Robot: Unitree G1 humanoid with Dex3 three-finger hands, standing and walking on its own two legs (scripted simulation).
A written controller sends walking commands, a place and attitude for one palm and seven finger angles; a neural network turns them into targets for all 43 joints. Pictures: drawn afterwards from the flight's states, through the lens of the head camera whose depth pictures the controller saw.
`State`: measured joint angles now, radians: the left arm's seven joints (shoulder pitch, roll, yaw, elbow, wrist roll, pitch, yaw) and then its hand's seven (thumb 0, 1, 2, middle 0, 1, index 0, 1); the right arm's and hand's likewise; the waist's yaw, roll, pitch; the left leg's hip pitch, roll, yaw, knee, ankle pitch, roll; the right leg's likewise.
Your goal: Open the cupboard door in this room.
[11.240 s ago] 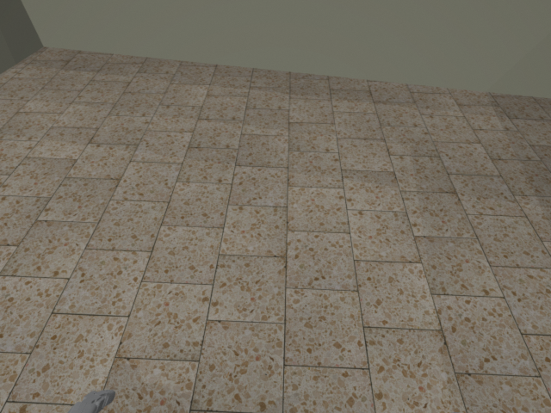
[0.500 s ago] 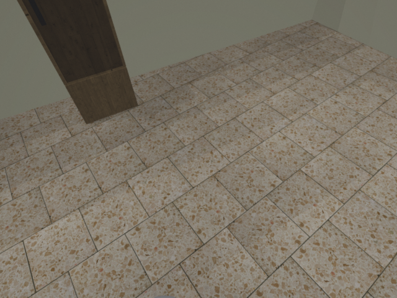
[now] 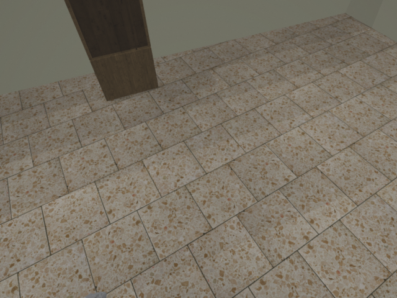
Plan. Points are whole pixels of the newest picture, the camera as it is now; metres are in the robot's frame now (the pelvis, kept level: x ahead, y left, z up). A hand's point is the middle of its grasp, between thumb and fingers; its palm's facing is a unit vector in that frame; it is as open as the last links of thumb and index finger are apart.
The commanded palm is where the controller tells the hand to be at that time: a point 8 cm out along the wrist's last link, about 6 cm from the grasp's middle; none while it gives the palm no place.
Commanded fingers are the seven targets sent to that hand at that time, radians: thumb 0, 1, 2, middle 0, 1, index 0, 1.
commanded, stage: turn or walk to find it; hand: left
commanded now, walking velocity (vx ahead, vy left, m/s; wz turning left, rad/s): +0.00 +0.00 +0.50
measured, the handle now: out of the picture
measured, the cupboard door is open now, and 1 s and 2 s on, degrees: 0 0 0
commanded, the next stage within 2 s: stand and wait in 1.08 s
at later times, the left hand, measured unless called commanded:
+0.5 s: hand out of the picture -0.06 +0.18 -0.17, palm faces +0.29 -0.92 -0.26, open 7.3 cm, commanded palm none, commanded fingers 0.00 0.90 0.90 -0.20 -0.30 -0.20 -0.30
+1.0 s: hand out of the picture -0.03 +0.21 -0.15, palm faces +0.42 -0.86 -0.29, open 7.4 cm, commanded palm none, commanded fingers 0.00 0.90 0.90 -0.20 -0.30 -0.20 -0.30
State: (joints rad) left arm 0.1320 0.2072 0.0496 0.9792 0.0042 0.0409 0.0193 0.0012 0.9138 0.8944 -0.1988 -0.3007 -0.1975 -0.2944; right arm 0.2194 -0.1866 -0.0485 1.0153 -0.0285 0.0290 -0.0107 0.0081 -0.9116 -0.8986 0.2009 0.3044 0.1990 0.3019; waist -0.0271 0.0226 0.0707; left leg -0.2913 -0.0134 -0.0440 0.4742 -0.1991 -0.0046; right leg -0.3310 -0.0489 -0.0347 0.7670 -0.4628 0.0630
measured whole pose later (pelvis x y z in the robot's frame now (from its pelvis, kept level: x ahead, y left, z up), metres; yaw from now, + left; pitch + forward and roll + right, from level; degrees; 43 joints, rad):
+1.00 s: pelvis -0.05 -0.03 +0.00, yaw +26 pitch +0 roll +1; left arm 0.12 0.22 0.04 0.92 0.00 0.04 0.01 0.00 0.91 0.89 -0.20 -0.30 -0.20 -0.29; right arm 0.22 -0.21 -0.05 0.96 -0.02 0.04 0.00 0.01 -0.91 -0.90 0.20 0.30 0.20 0.30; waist -0.03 0.02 0.07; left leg -0.27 -0.04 -0.07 0.51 -0.25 -0.01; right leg -0.31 -0.05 -0.03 0.66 -0.36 0.08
